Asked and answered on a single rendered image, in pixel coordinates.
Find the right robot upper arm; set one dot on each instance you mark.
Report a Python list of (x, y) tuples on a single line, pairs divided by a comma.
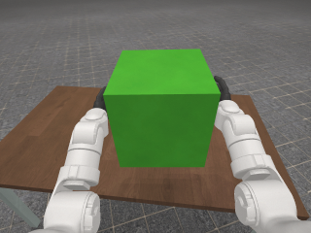
[(268, 207)]

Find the left robot upper arm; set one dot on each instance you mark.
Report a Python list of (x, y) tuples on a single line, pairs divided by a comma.
[(72, 212)]

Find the carton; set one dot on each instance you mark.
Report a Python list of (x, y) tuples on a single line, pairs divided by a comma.
[(162, 106)]

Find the right robot forearm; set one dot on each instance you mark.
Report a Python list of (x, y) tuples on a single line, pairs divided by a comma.
[(249, 162)]

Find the right robot hand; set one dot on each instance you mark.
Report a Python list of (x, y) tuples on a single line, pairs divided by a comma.
[(224, 90)]

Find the table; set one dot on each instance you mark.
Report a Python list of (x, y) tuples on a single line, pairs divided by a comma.
[(32, 154)]

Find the left robot forearm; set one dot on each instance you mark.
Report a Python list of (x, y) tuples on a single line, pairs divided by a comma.
[(80, 170)]

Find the left robot hand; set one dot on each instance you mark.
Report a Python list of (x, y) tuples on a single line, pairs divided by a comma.
[(99, 102)]

